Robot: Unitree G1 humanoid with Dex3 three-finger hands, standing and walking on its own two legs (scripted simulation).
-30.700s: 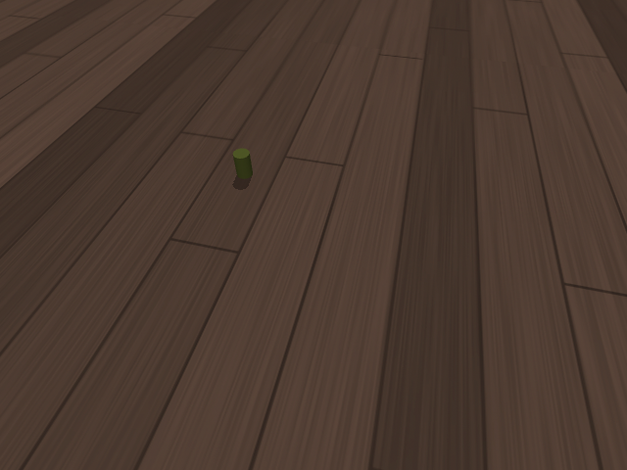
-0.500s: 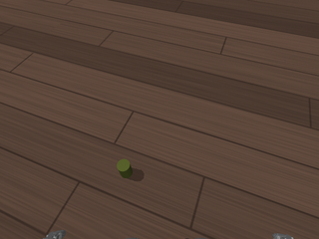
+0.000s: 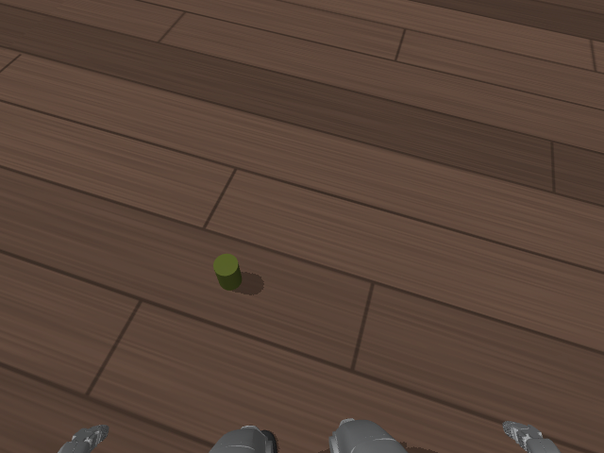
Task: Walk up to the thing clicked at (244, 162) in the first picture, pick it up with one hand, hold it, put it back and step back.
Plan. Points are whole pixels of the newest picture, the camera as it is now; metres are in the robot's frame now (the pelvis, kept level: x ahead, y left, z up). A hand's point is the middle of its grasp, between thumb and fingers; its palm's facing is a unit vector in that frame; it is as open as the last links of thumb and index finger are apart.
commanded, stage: walk up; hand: left
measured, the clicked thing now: (228, 272) +0.65 +0.22 -0.70
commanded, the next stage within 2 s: stand in 1.90 s
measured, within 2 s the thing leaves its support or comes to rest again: neither
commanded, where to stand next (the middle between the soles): +0.28 -0.02 m, yaw +2 degrees
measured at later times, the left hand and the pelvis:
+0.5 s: hand out of the picture -0.02 +0.24 -0.15, palm faces +0.05 -0.93 -0.36, open 7.3 cm; pelvis -0.15 -0.03 -0.01, yaw +3 degrees
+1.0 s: hand out of the picture -0.18 +0.21 -0.14, palm faces +0.05 -0.92 -0.39, open 7.3 cm; pelvis -0.21 -0.06 +0.00, yaw +2 degrees
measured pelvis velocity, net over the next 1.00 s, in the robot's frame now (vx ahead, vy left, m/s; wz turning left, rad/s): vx -0.21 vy -0.06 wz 0.03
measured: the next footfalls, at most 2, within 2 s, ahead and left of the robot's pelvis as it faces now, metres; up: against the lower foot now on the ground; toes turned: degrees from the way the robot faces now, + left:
right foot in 0.10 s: -0.02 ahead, -0.13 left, +0.00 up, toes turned +2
left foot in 0.46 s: -0.13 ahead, +0.09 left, +0.00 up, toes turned +2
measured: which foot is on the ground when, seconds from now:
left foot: down 0.00-0.16, up 0.18-0.44, down 0.46-0.80, up 0.82-1.00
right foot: up 0.00-0.08, down 0.10-0.48, up 0.50-0.74, down 0.76-1.00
